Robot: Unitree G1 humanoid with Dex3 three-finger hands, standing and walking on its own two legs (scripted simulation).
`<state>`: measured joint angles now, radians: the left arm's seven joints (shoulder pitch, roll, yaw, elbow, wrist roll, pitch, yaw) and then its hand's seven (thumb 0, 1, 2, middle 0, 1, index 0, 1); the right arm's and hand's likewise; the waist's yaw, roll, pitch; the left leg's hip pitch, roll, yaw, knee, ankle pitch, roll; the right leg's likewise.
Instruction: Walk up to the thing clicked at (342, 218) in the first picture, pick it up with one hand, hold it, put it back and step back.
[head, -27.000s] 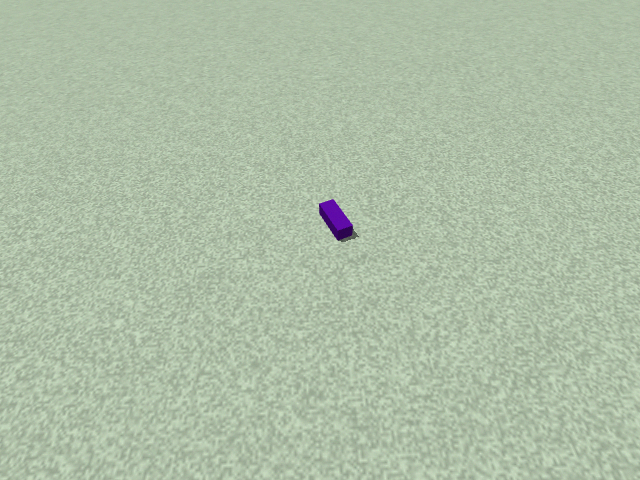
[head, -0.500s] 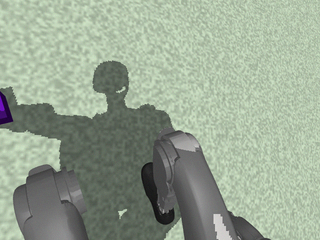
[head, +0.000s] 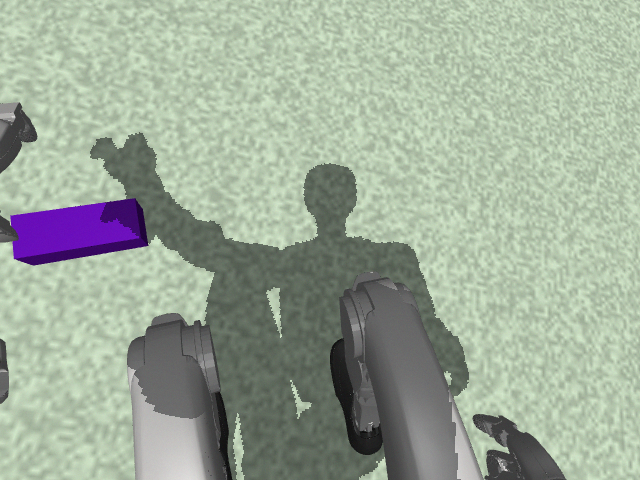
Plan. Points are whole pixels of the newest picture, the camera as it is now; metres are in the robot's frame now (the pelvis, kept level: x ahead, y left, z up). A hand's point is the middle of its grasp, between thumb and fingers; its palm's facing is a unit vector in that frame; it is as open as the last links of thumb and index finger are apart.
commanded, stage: withdraw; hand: left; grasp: from above
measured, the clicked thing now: (84, 231) +0.50 +0.31 -0.35
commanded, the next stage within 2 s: home in 0.16 s
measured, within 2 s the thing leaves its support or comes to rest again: neither
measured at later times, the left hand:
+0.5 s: hand (47, 202) +0.50 +0.31 -0.20, palm faces -0.34 -0.10 -0.93, open 13.2 cm
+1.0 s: hand out of the picture +0.35 +0.26 +0.01, palm faces -0.20 -0.77 -0.60, open 7.7 cm
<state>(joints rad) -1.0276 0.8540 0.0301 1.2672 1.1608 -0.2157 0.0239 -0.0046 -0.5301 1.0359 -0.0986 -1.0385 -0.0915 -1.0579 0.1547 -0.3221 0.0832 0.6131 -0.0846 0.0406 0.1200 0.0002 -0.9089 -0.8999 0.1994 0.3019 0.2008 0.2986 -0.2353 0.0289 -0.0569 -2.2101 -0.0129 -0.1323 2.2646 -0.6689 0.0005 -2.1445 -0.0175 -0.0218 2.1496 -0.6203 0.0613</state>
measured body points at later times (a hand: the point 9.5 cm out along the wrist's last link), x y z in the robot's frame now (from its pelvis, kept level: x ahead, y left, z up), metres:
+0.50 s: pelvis +0.00 +0.00 -0.05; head +0.25 +0.08 +0.31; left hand +0.52 +0.31 -0.15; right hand +0.03 -0.26 -0.14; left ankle +0.08 +0.12 -0.34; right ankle +0.12 -0.15 -0.34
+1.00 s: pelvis +0.01 +0.00 +0.12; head +0.19 +0.05 +0.53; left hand +0.35 +0.30 +0.05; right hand +0.21 -0.26 +0.02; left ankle +0.08 +0.12 -0.34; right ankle +0.12 -0.15 -0.34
